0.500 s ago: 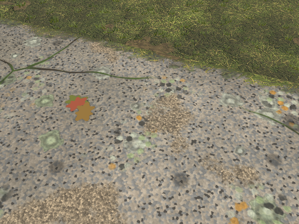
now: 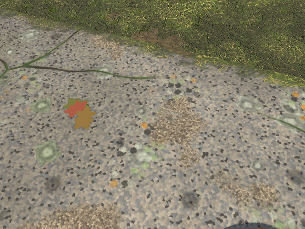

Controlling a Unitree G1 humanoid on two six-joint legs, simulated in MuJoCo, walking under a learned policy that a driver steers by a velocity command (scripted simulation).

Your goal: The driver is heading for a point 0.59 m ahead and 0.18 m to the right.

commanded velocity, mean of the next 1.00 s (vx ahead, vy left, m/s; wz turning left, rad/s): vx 0.42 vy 0.00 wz -0.26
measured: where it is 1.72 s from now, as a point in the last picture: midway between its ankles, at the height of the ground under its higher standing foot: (190, 201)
